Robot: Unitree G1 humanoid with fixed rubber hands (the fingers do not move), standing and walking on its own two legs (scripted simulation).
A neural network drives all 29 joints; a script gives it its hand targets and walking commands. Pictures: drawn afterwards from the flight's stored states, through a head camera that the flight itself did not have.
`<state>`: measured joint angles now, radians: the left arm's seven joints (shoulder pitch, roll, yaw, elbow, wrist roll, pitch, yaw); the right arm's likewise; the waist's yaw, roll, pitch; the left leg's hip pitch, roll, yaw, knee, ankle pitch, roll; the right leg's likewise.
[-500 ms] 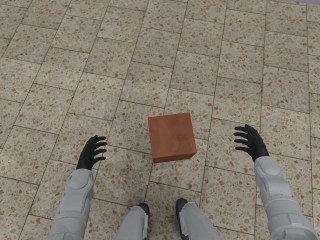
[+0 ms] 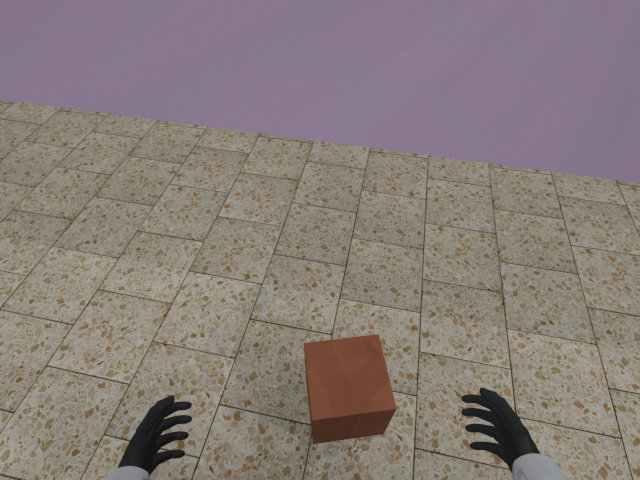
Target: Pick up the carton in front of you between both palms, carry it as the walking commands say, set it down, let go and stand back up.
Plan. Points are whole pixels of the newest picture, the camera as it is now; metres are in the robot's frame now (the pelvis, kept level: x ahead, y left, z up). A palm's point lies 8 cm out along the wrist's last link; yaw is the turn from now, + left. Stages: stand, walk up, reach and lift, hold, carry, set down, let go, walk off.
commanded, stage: let go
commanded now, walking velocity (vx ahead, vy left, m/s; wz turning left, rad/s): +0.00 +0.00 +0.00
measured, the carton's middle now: (345, 390) +0.43 -0.07 -0.65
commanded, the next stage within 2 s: stand in 0.26 s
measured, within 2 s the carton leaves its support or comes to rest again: neither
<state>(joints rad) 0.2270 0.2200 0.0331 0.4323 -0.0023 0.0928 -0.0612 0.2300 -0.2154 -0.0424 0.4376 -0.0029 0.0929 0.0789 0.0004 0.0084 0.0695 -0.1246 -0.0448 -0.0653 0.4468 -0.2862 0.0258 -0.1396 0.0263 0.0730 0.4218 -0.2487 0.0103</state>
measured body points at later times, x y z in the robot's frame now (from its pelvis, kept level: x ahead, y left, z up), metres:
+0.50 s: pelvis +0.01 -0.01 -0.01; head +0.01 -0.01 +0.44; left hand +0.15 +0.27 -0.10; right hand +0.15 -0.30 -0.09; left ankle -0.03 +0.10 -0.74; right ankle -0.01 -0.13 -0.74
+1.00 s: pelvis +0.01 -0.01 +0.00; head +0.01 -0.01 +0.45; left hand +0.13 +0.29 -0.11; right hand +0.15 -0.31 -0.10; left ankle -0.03 +0.10 -0.74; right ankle -0.01 -0.13 -0.74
